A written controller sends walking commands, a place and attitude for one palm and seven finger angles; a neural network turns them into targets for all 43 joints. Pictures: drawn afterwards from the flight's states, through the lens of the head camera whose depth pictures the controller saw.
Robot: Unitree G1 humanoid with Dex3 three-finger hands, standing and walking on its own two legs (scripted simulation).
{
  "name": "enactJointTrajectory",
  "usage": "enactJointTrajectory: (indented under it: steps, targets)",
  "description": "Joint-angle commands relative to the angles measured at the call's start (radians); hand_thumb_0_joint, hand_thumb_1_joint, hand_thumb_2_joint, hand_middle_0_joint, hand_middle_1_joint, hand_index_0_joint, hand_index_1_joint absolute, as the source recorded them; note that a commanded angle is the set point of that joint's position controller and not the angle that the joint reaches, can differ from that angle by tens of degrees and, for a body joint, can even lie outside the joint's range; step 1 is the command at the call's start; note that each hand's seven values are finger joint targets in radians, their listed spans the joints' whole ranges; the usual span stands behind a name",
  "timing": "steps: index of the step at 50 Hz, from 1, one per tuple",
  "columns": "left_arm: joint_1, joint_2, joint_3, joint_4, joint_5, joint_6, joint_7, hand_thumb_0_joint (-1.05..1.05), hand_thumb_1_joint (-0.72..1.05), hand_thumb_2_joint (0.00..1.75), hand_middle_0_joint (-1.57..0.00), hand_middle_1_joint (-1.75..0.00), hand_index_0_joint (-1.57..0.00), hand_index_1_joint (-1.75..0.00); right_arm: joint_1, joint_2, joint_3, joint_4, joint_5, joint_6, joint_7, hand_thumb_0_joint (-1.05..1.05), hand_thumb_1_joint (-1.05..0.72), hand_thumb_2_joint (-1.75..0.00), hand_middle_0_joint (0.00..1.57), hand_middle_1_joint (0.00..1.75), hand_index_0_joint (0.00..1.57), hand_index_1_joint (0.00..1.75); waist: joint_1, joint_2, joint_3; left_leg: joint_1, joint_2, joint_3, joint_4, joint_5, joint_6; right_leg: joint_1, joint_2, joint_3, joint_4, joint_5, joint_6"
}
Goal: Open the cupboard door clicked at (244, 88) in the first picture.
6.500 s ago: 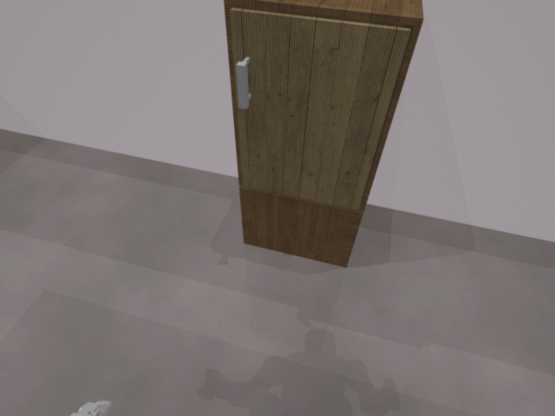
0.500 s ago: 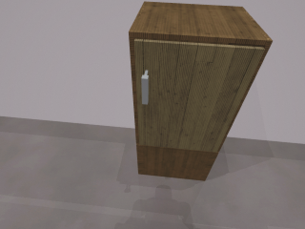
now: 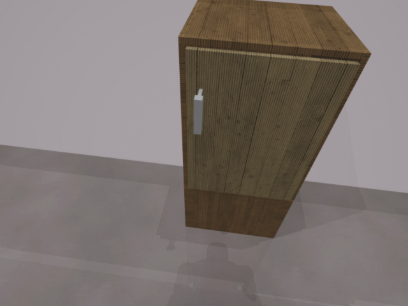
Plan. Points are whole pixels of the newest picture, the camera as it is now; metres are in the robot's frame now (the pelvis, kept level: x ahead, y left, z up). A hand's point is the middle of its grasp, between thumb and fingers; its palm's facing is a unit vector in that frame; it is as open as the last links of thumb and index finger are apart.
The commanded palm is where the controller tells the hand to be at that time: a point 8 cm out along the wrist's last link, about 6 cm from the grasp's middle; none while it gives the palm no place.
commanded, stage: look again from close up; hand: left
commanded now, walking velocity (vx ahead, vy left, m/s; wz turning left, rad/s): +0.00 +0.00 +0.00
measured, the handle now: (199, 111) +0.63 +0.06 +0.04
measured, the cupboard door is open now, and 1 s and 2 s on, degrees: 0 0 0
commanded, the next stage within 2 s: shuffle to correct the standing spot in 0.44 s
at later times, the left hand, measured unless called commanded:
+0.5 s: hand out of the picture +0.04 +0.14 -0.17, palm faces +0.01 -0.99 -0.17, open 7.3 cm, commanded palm none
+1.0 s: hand out of the picture +0.10 +0.09 -0.18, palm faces +0.00 -0.98 -0.18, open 7.4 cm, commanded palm none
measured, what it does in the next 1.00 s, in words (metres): steps to the right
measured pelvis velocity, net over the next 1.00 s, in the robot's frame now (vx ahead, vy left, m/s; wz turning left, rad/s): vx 0.07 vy -0.09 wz -0.06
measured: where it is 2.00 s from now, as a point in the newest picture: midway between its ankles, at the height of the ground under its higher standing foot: outside the picture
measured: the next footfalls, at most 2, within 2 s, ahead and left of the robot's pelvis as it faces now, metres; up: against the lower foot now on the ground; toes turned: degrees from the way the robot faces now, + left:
left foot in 1.16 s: +0.13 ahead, +0.03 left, +0.00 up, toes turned -3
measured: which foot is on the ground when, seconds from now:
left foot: down 0.00-0.88, up 0.90-1.00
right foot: down 0.00-1.00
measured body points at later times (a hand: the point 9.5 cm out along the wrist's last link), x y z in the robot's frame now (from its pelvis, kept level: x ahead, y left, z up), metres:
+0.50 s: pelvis +0.04 -0.02 +0.00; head +0.05 -0.01 +0.45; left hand +0.04 +0.19 -0.16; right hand +0.02 -0.23 -0.15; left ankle +0.05 +0.07 -0.74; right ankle +0.05 -0.13 -0.74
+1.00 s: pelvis +0.07 -0.09 +0.00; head +0.10 -0.08 +0.45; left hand +0.10 +0.14 -0.16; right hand +0.07 -0.33 -0.15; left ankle +0.04 +0.04 -0.69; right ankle +0.07 -0.15 -0.74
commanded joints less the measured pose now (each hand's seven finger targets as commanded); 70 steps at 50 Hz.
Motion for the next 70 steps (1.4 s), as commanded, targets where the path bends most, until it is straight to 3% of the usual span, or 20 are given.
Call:
enactJointTrajectory:
  steps: [1, 20, 28, 33, 37, 40, 42, 43, 44, 45, 47, 49, 53, 57, 60, 62, 67, 68, 69, 70]
  targets:
    - [0.024, 0.099, 0.018, -0.044, -0.002, -0.023, 0.004, 0.0, 0.9, 0.9, -0.2, -0.3, -0.2, -0.3, 0.061, -0.092, -0.022, -0.028, -0.002, -0.017, -0.006, 0.0, -0.9, -0.9, 0.2, 0.3, 0.2, 0.3, -0.022, -0.017, 0.106, -0.051, 0.14, -0.184, -0.157, -0.304, -0.013, -0.092, -0.082, 0.133, -0.151, -0.249, -0.047]
    - [-0.003, 0.083, 0.012, -0.032, -0.015, -0.036, 0.012, 0.0, 0.9, 0.9, -0.2, -0.3, -0.2, -0.3, 0.093, -0.047, 0.0, 0.032, 0.004, -0.043, -0.016, 0.0, -0.9, -0.9, 0.2, 0.3, 0.2, 0.3, -0.006, 0.021, 0.051, -0.012, 0.151, -0.149, -0.135, -0.007, -0.026, 0.058, -0.086, 0.102, -0.117, 0.06, -0.049]
    - [-0.014, 0.082, 0.013, -0.025, -0.015, -0.031, 0.012, 0.0, 0.9, 0.9, -0.2, -0.3, -0.2, -0.3, 0.082, -0.046, 0.0, 0.049, 0.004, -0.039, -0.021, 0.0, -0.9, -0.9, 0.2, 0.3, 0.2, 0.3, -0.011, -0.016, 0.063, 0.026, 0.156, -0.131, -0.122, 0.018, -0.028, 0.053, -0.081, 0.1, -0.116, 0.083, -0.045]
    - [-0.039, 0.082, 0.043, -0.071, 0.003, 0.006, -0.015, 0.0, 0.9, 0.9, -0.2, -0.3, -0.2, -0.3, 0.071, -0.136, -0.043, 0.032, -0.006, -0.022, -0.041, 0.0, -0.9, -0.9, 0.2, 0.3, 0.2, 0.3, -0.022, 0.077, 0.098, 0.073, 0.307, -0.246, -0.196, -0.113, 0.039, -0.106, -0.004, 0.015, 0.042, -0.05, -0.035]
    - [-0.063, 0.071, 0.061, -0.103, 0.011, 0.021, -0.029, 0.0, 0.9, 0.9, -0.2, -0.3, -0.2, -0.3, 0.071, -0.16, -0.061, 0.015, -0.015, -0.023, -0.054, 0.0, -0.9, -0.9, 0.2, 0.3, 0.2, 0.3, -0.034, 0.122, 0.089, 0.125, 0.435, -0.309, -0.196, 0.106, 0.141, -0.207, -0.017, -0.006, 0.242, -0.239, -0.025]
    - [-0.025, 0.059, 0.068, -0.1, 0.01, 0.019, -0.039, 0.0, 0.9, 0.9, -0.2, -0.3, -0.2, -0.3, 0.019, -0.164, -0.066, 0.002, -0.019, -0.022, -0.054, 0.0, -0.9, -0.9, 0.2, 0.3, 0.2, 0.3, 0.0, 0.079, 0.051, 0.06, 0.39, -0.202, -0.096, 0.225, 0.102, -0.053, -0.021, -0.024, 0.095, -0.143, -0.024]
    - [0.036, 0.088, 0.077, -0.083, 0.014, 0.014, -0.038, 0.0, 0.9, 0.9, -0.2, -0.3, -0.2, -0.3, 0.008, -0.145, -0.067, -0.004, -0.011, -0.02, -0.049, 0.0, -0.9, -0.9, 0.2, 0.3, 0.2, 0.3, 0.023, -0.023, 0.008, -0.069, 0.261, -0.067, 0.059, 0.052, 0.01, 0.141, -0.05, 0.016, -0.097, 0.072, -0.026]
    - [0.061, 0.146, 0.086, -0.075, 0.017, 0.01, -0.03, 0.0, 0.9, 0.9, -0.2, -0.3, -0.2, -0.3, 0.008, -0.097, -0.057, -0.021, -0.004, -0.021, -0.048, 0.0, -0.9, -0.9, 0.2, 0.3, 0.2, 0.3, 0.026, -0.202, -0.003, -0.187, 0.145, 0.052, 0.21, -0.15, -0.039, 0.221, -0.184, 0.181, -0.133, 0.226, -0.067]
    - [0.081, 0.183, 0.088, -0.077, 0.013, 0.014, -0.024, 0.0, 0.9, 0.9, -0.2, -0.3, -0.2, -0.3, -0.027, -0.061, -0.044, -0.044, -0.004, -0.019, -0.045, 0.0, -0.9, -0.9, 0.2, 0.3, 0.2, 0.3, 0.047, -0.283, -0.001, -0.266, 0.06, 0.084, 0.4, -0.403, -0.059, 0.227, -0.282, 0.273, -0.176, 0.347, -0.171]
    - [0.079, 0.172, 0.089, -0.084, 0.009, 0.014, -0.014, 0.0, 0.9, 0.9, -0.2, -0.3, -0.2, -0.3, -0.042, -0.057, -0.043, -0.053, -0.002, -0.011, -0.045, 0.0, -0.9, -0.9, 0.2, 0.3, 0.2, 0.3, 0.056, -0.204, 0.002, -0.263, 0.075, 0.016, 0.526, -0.451, -0.053, 0.177, -0.315, 0.286, -0.203, 0.296, -0.234]
    - [-0.016, 0.134, 0.078, -0.104, 0.006, 0.005, -0.005, 0.0, 0.9, 0.9, -0.2, -0.3, -0.2, -0.3, -0.04, -0.045, -0.038, -0.028, -0.003, -0.004, -0.036, 0.0, -0.9, -0.9, 0.2, 0.3, 0.2, 0.3, 0.014, -0.082, 0.072, -0.256, 0.105, -0.032, 0.596, -0.34, -0.058, 0.089, -0.275, 0.253, -0.216, 0.305, -0.244]
    - [-0.042, 0.129, 0.067, -0.108, 0.001, -0.015, 0.003, 0.0, 0.9, 0.9, -0.2, -0.3, -0.2, -0.3, -0.022, -0.012, -0.027, -0.017, 0.0, -0.004, -0.022, 0.0, -0.9, -0.9, 0.2, 0.3, 0.2, 0.3, -0.004, 0.003, 0.047, -0.202, 0.105, -0.04, 0.497, -0.287, -0.068, 0.085, -0.256, 0.187, -0.199, 0.372, -0.233]
    - [-0.028, 0.158, 0.059, -0.095, 0.0, -0.032, 0.018, 0.0, 0.9, 0.9, -0.2, -0.3, -0.2, -0.3, -0.022, 0.005, -0.015, -0.019, 0.014, -0.006, -0.017, 0.0, -0.9, -0.9, 0.2, 0.3, 0.2, 0.3, 0.008, -0.02, -0.016, -0.096, 0.076, -0.021, 0.188, -0.211, -0.085, 0.177, -0.248, 0.162, -0.134, 0.601, -0.206]
    - [-0.046, 0.164, 0.059, -0.082, -0.014, -0.026, 0.024, 0.0, 0.9, 0.9, -0.2, -0.3, -0.2, -0.3, 0.02, -0.029, -0.018, -0.014, 0.016, 0.0, -0.025, 0.0, -0.9, -0.9, 0.2, 0.3, 0.2, 0.3, -0.011, -0.053, -0.032, 0.042, 0.086, -0.036, -0.046, -0.014, -0.077, 0.174, -0.227, 0.143, -0.077, 0.596, -0.111]
    - [-0.046, 0.125, 0.053, -0.085, -0.011, -0.015, 0.027, 0.0, 0.9, 0.9, -0.2, -0.3, -0.2, -0.3, -0.009, -0.072, -0.029, -0.027, 0.007, 0.002, -0.033, 0.0, -0.9, -0.9, 0.2, 0.3, 0.2, 0.3, 0.005, 0.022, -0.005, 0.114, 0.193, -0.1, -0.004, 0.297, -0.026, 0.088, -0.143, 0.087, -0.083, 0.383, -0.026]
    - [-0.055, 0.125, 0.046, -0.081, -0.011, -0.007, 0.026, 0.0, 0.9, 0.9, -0.2, -0.3, -0.2, -0.3, -0.043, -0.069, -0.022, -0.037, 0.005, 0.006, -0.032, 0.0, -0.9, -0.9, 0.2, 0.3, 0.2, 0.3, 0.01, 0.09, 0.056, 0.057, 0.199, -0.136, -0.035, 0.249, -0.008, 0.074, -0.13, 0.076, -0.091, 0.246, -0.027]
    - [-0.058, 0.115, 0.033, -0.071, -0.009, -0.011, 0.018, 0.0, 0.9, 0.9, -0.2, -0.3, -0.2, -0.3, -0.041, -0.063, -0.015, -0.041, 0.004, 0.004, -0.023, 0.0, -0.9, -0.9, 0.2, 0.3, 0.2, 0.3, 0.003, 0.02, 0.073, 0.031, 0.171, -0.143, -0.107, 0.011, -0.027, 0.064, -0.132, 0.104, -0.169, 0.05, -0.048]
    - [0.036, 0.142, 0.037, -0.056, -0.004, -0.036, 0.062, 0.0, 0.9, 0.9, -0.2, -0.3, -0.2, -0.3, -0.119, -0.115, -0.031, -0.103, 0.015, -0.012, -0.021, 0.0, -0.9, -0.9, 0.2, 0.3, 0.2, 0.3, 0.028, 0.013, 0.081, 0.032, 0.131, -0.037, 0.125, -0.022, -0.066, 0.066, -0.185, 0.2, -0.166, 0.679, 0.046]
    - [-0.02, 0.205, 0.042, -0.108, -0.002, -0.048, 0.055, 0.0, 0.9, 0.9, -0.2, -0.3, -0.2, -0.3, -0.025, -0.052, -0.025, -0.115, 0.015, 0.005, -0.01, 0.0, -0.9, -0.9, 0.2, 0.3, 0.2, 0.3, -0.026, -0.049, -0.033, -0.045, 0.078, -0.07, 0.179, -0.192, -0.057, 0.164, -0.256, 0.248, -0.149, 0.519, -0.001]
    - [-0.039, 0.2, 0.04, -0.116, 0.0, -0.055, 0.045, 0.0, 0.9, 0.9, -0.2, -0.3, -0.2, -0.3, -0.048, -0.053, -0.021, -0.112, 0.005, 0.007, 0.0, 0.0, -0.9, -0.9, 0.2, 0.3, 0.2, 0.3, 0.0, -0.005, -0.035, -0.043, 0.088, -0.074, 0.202, -0.21, -0.054, 0.145, -0.281, 0.26, -0.152, 0.445, -0.071]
